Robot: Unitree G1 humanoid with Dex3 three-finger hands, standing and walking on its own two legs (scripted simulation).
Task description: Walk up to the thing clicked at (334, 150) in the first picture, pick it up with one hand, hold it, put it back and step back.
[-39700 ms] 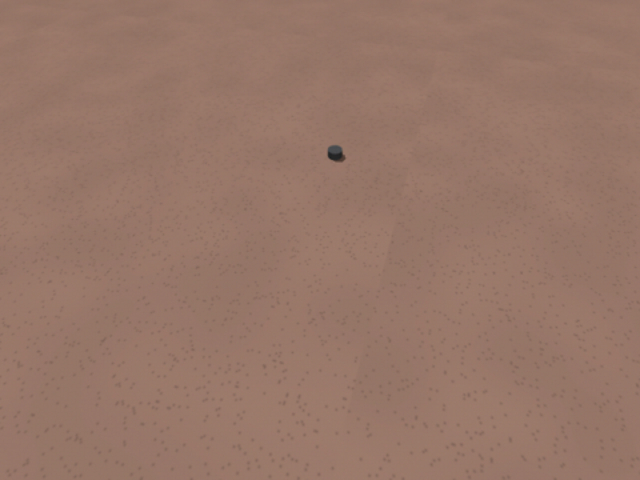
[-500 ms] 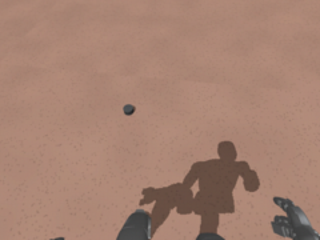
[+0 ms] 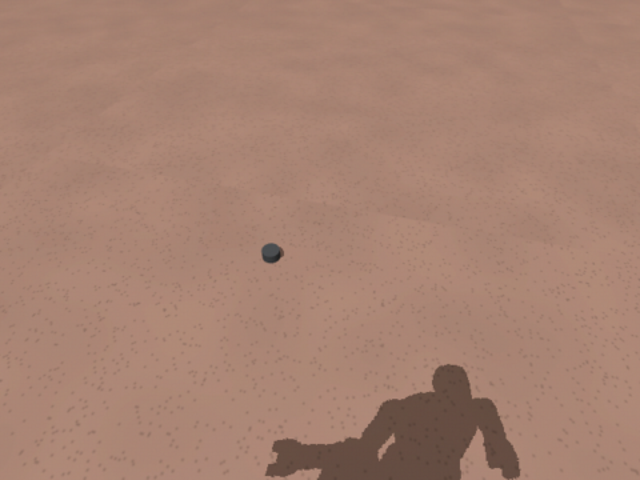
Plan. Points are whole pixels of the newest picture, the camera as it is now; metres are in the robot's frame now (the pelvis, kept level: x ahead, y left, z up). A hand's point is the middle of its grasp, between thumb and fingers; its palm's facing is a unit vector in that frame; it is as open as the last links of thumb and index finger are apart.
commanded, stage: step back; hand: left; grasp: from above
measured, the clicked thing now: (271, 253) +1.12 +0.22 -0.75
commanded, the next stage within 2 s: stand in 0.70 s
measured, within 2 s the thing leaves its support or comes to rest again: neither
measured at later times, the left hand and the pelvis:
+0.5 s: hand out of the picture +0.08 +0.28 -0.15, palm faces +0.05 -0.92 -0.40, open 7.4 cm; pelvis +0.04 +0.00 -0.01, yaw +2 degrees
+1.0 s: hand out of the picture +0.15 +0.27 -0.14, palm faces -0.02 -0.94 -0.34, open 7.4 cm; pelvis +0.06 +0.01 +0.01, yaw +0 degrees
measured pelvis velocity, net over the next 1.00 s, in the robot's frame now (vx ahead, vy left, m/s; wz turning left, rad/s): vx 0.06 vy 0.01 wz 0.00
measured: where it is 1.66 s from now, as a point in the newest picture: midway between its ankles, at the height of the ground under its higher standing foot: outside the picture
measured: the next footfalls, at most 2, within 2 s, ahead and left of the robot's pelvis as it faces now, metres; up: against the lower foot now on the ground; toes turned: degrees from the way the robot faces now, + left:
right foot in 0.12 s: +0.08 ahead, -0.12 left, +0.00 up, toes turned -1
left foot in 0.48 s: +0.14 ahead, +0.14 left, +0.00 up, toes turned +1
